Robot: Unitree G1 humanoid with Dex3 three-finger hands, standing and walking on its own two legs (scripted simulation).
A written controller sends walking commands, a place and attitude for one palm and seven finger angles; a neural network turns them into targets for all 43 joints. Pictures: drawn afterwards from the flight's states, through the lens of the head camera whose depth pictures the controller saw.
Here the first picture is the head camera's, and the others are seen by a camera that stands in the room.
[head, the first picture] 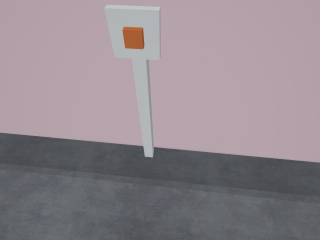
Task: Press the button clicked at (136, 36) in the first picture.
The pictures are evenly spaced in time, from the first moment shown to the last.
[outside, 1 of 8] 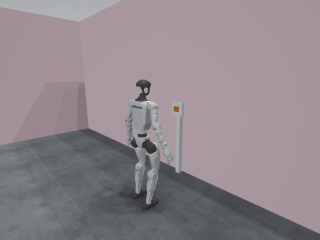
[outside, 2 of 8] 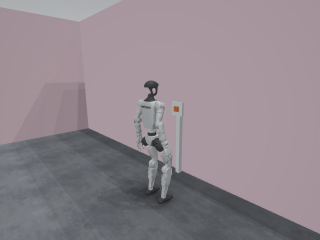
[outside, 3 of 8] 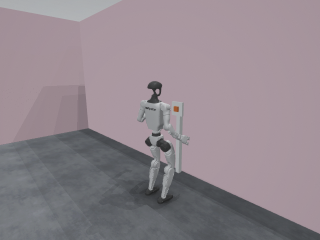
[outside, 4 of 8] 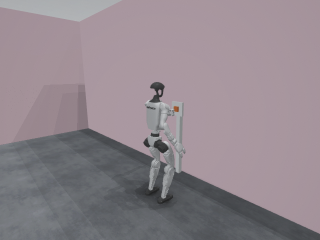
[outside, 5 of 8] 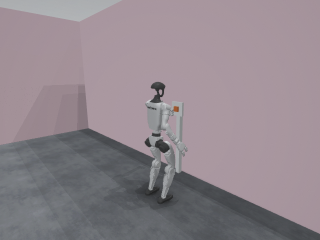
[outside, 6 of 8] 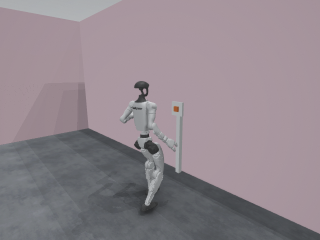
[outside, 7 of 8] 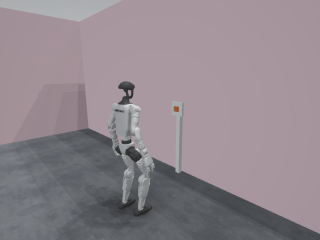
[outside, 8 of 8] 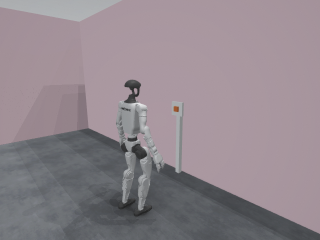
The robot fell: no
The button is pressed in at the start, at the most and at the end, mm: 0 9 0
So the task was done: no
